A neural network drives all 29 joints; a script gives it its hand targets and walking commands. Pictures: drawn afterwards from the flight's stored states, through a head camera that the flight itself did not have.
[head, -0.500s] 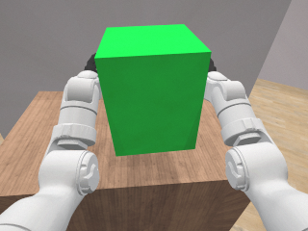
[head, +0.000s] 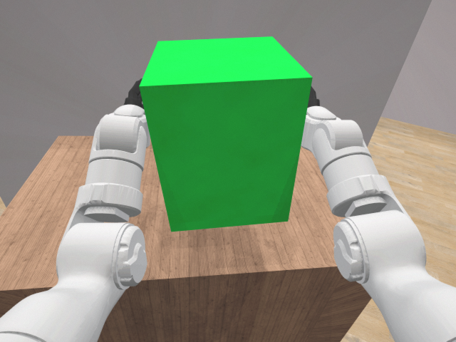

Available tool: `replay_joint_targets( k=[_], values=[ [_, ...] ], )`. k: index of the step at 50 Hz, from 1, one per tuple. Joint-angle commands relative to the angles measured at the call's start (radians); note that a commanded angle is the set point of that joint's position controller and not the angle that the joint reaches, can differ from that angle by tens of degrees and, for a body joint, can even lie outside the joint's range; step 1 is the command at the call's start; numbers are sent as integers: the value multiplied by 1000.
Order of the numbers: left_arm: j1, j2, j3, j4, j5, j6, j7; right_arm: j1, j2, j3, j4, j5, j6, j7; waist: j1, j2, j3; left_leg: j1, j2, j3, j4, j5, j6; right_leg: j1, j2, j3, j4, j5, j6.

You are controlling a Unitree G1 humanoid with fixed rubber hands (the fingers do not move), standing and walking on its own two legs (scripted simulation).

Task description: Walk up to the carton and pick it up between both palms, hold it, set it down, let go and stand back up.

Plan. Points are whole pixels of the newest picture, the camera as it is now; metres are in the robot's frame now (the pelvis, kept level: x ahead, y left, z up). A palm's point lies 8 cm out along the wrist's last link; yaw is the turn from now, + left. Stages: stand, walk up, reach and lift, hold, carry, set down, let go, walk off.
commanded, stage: set down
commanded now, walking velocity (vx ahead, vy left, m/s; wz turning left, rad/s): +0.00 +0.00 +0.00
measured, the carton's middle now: (223, 131) +0.38 +0.01 +0.25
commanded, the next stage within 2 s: none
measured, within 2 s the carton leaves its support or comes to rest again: neither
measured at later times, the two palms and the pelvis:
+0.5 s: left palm (128, 127) +0.42 +0.18 +0.22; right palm (284, 132) +0.42 -0.11 +0.23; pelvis +0.02 +0.01 +0.00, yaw +1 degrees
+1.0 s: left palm (133, 132) +0.43 +0.18 +0.21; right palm (284, 144) +0.42 -0.11 +0.21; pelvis +0.01 +0.01 +0.00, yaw +1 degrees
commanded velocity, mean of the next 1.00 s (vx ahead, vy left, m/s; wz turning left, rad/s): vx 0.00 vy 0.00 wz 0.00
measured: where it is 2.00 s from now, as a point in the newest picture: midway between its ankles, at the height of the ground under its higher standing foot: outside the picture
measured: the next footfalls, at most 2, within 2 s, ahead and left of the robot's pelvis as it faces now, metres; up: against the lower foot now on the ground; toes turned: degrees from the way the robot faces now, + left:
none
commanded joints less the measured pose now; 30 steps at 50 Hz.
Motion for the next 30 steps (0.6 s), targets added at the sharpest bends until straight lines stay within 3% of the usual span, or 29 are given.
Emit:
replay_joint_targets(
  k=[1, 2, 3, 4, 5, 6, 8, 9, 10, 11, 12, 13, 14, 15, 16, 17, 18, 19, 20, 22, 23, 24, 25, 26, 27, 28, 29, 30],
  values=[
    [-952, -675, -261, -229, -141, -138, -204, -1044, 713, 194, -393, 186, -67, 107, -16, 94, -354, 148, -106, 0, -172, -63, -14, 131, 53, 13, -85, -41, -1],
    [-965, -673, -254, -249, -152, -136, -203, -1019, 730, 210, -398, 197, -63, 105, -9, 78, -380, 154, -106, 7, -170, -43, -11, 150, 54, 17, -82, -42, 4],
    [-977, -692, -265, -265, -152, -160, -203, -1010, 704, 180, -384, 174, -79, 109, -21, 101, -409, 174, -99, -4, -176, -51, -20, 136, 55, 12, -77, -44, -5],
    [-1008, -667, -260, -244, -162, -180, -204, -1076, 734, 183, -407, 154, -101, 110, -13, 71, -448, 167, -99, 3, -156, -30, -7, 132, 53, 10, -75, -34, 4],
    [-942, -703, -297, -241, -177, -177, -201, -1038, 710, 180, -409, 154, -102, 108, -33, 94, -427, 178, -97, -1, -162, -9, -23, 136, 57, 6, -80, -1, -7],
    [-992, -683, -245, -211, -161, -206, -209, -1058, 706, 134, -349, 111, -131, 113, -25, 86, -426, 177, -98, 1, -162, -58, -13, 108, 49, -3, -80, -65, -11],
    [-904, -638, -173, -99, -92, -220, -222, -938, 684, 73, -192, 53, -147, 123, -20, 91, -315, 142, -99, 8, -186, -103, -1, 103, 41, -1, -93, -123, -17],
    [-851, -597, -116, -55, -61, -219, -235, -907, 682, 55, -153, 38, -156, 124, -7, 53, -266, 143, -99, 19, -196, -98, 19, 115, 42, -1, -105, -141, -10],
    [-842, -593, -142, -31, -53, -242, -242, -859, 651, 19, -120, 0, -169, 126, -39, 78, -268, 150, -93, 15, -204, -122, 7, 122, 44, -5, -99, -154, -12],
    [-770, -591, -129, -8, -23, -239, -255, -808, 646, 27, -91, -9, -173, 122, -35, 49, -221, 163, -92, 14, -208, -88, 8, 142, 46, -17, -104, -118, -8],
    [-758, -550, -112, 18, -6, -243, -269, -739, 628, -4, -24, -25, -173, 119, -56, 46, -191, 184, -90, 11, -213, -81, 6, 161, 45, -19, -115, -98, -9],
    [-710, -524, -82, 34, 10, -250, -280, -730, 625, 13, -28, -36, -174, 120, -41, 8, -157, 187, -92, 26, -212, -55, 16, 169, 49, -23, -115, -90, 4],
    [-711, -531, -88, 25, 8, -250, -290, -712, 597, -7, -33, -54, -185, 112, -68, 17, -170, 219, -90, 23, -215, -34, 11, 179, 44, -24, -124, -73, 4],
    [-755, -510, -83, 6, 19, -262, -299, -685, 601, -22, 23, -52, -183, 111, -70, 27, -170, 233, -86, 23, -209, -16, 10, 174, 47, -18, -120, -66, -6],
    [-696, -523, -111, -10, 11, -266, -311, -645, 572, -8, -18, -66, -193, 109, -88, 21, -188, 252, -83, 24, -198, 43, -1, 201, 55, -21, -111, -4, -12],
    [-691, -523, -109, -1, 2, -271, -315, -677, 581, 15, -75, -59, -213, 103, -72, 10, -194, 281, -87, 30, -193, 83, 0, 199, 51, -28, -120, 18, -3],
    [-664, -538, -127, -17, -9, -270, -310, -684, 588, 28, -102, -69, -220, 96, -78, 2, -218, 275, -83, 25, -187, 132, -11, 229, 56, -37, -115, 66, 3],
    [-709, -547, -163, -87, -42, -289, -304, -736, 619, 63, -209, -45, -246, 89, -81, 3, -322, 324, -93, 30, -159, 218, -18, 261, 60, -42, -103, 152, 12],
    [-743, -585, -227, -166, -72, -316, -287, -711, 637, 106, -219, -46, -266, 89, -79, 39, -360, 345, -78, 12, -148, 275, -36, 265, 63, -46, -89, 167, 1],
    [-820, -651, -350, -331, -149, -359, -256, -766, 689, 190, -423, 7, -319, 84, -87, 90, -534, 481, -81, 6, -73, 470, -66, 249, 69, -46, -66, 267, 4],
    [-854, -678, -427, -367, -197, -372, -239, -788, 699, 227, -505, 29, -339, 73, -106, 113, -593, 524, -81, -10, -47, 541, -84, 240, 72, -47, -63, 313, 0],
    [-851, -678, -449, -403, -226, -395, -235, -773, 695, 223, -536, 26, -357, 74, -106, 125, -651, 561, -75, -13, -20, 593, -98, 236, 74, -42, -63, 327, -7],
    [-841, -740, -514, -418, -250, -394, -225, -762, 690, 261, -593, 34, -374, 65, -140, 155, -692, 615, -69, -19, -1, 652, -121, 221, 75, -46, -64, 346, -9],
    [-772, -764, -498, -361, -227, -386, -221, -788, 711, 275, -615, 44, -377, 62, -112, 150, -626, 595, -71, -15, -4, 657, -120, 219, 71, -52, -70, 342, -6],
    [-752, -747, -490, -336, -237, -385, -222, -850, 709, 302, -714, 67, -394, 55, -95, 104, -654, 580, -79, -12, 5, 625, -95, 218, 77, -41, -80, 325, 1],
    [-719, -742, -475, -319, -220, -384, -216, -800, 718, 291, -642, 63, -387, 56, -90, 108, -570, 528, -78, -12, -8, 577, -93, 200, 76, -47, -81, 276, -3],
    [-771, -746, -483, -338, -225, -387, -216, -801, 721, 291, -663, 60, -391, 57, -90, 104, -616, 544, -82, -1, -14, 515, -87, 199, 70, -41, -85, 252, -4],
    [-690, -735, -454, -236, -209, -371, -221, -817, 705, 277, -625, 42, -375, 57, -83, 77, -523, 498, -80, -5, -32, 464, -73, 192, 70, -41, -89, 237, -4]
  ],
)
